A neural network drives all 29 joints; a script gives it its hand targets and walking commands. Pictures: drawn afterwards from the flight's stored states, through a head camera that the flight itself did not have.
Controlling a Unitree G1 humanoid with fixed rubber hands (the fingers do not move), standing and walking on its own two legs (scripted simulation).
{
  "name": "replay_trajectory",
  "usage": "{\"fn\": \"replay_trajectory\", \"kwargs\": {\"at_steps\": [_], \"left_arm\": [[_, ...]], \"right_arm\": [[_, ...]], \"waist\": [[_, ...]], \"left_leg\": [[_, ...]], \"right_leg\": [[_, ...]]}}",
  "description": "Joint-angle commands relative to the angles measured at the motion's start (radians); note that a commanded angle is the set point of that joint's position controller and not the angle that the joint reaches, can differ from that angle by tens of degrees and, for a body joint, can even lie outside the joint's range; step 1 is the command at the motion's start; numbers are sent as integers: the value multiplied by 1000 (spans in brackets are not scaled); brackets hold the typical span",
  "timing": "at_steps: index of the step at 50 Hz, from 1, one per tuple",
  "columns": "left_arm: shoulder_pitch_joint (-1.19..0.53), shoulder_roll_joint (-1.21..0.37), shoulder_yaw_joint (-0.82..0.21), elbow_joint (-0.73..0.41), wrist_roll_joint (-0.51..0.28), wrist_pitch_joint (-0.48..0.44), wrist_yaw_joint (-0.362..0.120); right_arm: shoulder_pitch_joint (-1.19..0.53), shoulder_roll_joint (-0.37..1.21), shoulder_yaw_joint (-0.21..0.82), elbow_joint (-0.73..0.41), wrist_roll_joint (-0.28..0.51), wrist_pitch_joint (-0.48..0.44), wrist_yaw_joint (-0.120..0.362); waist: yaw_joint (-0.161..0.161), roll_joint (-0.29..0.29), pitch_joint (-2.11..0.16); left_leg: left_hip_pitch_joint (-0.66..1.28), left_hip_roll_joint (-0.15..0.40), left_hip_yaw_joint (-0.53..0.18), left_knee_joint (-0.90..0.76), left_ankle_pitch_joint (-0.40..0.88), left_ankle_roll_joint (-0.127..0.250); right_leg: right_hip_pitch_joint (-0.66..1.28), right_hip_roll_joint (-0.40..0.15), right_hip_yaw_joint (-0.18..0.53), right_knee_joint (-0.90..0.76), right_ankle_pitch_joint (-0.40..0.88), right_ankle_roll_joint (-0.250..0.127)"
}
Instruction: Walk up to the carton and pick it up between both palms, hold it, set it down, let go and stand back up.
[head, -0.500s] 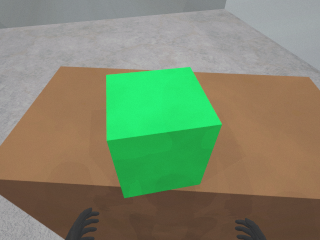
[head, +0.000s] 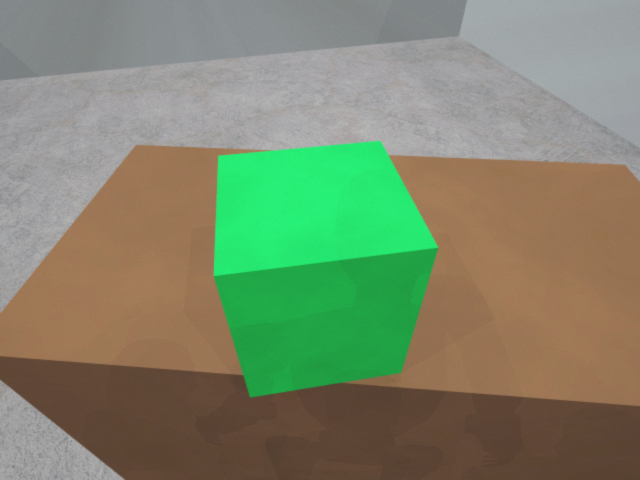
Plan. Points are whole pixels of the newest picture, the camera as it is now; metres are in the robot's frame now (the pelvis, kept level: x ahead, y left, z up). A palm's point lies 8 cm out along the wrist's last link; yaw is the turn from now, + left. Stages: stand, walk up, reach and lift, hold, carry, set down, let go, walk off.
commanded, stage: stand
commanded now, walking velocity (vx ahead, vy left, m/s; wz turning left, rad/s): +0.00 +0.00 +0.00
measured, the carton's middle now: (314, 270) +0.38 +0.03 +0.09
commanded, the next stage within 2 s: none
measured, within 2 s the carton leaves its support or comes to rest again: neither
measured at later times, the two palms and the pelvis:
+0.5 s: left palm out of the picture +0.02 +0.27 -0.12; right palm out of the picture +0.00 -0.24 -0.11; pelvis -0.03 +0.02 +0.00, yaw +0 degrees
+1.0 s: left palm out of the picture -0.02 +0.28 -0.13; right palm out of the picture -0.01 -0.23 -0.12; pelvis -0.03 +0.03 +0.00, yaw -1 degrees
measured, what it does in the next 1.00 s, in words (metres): stands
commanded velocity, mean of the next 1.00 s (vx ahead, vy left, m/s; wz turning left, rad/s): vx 0.00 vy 0.00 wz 0.00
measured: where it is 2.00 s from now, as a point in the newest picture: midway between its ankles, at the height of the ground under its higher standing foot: outside the picture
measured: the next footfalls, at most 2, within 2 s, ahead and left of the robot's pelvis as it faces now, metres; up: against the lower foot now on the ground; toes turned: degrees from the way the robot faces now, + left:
none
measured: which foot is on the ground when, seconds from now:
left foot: down 0.00-1.00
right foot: down 0.00-1.00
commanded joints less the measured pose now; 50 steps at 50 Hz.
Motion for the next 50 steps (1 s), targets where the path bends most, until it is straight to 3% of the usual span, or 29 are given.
{"fn": "replay_trajectory", "kwargs": {"at_steps": [1, 15, 27, 50], "left_arm": [[-31, 118, 27, -82, -2, -29, 3], [37, 131, 3, 2, -8, -15, 12], [72, 127, -15, 64, -8, -9, 16], [126, 123, -38, 155, -14, -3, 32]], "right_arm": [[16, -121, -30, -82, 0, -20, -6], [118, -133, -12, -47, 7, -10, -6], [138, -141, -5, -16, 9, -4, -9], [138, -124, 10, 60, 12, 9, -19]], "waist": [[-7, -19, -13], [-2, -10, 65], [-1, -2, 88], [-5, -14, 78]], "left_leg": [[11, 99, -102, -55, 189, 34], [-79, 88, -122, -108, 25, 33], [-136, 91, -154, -164, -114, 38], [-76, 87, -143, -163, -15, 33]], "right_leg": [[-30, -134, 130, -82, 195, -2], [-51, -127, 131, -83, 21, 10], [-60, -116, 125, -58, -28, 21], [-80, -126, 130, -59, 35, 29]]}}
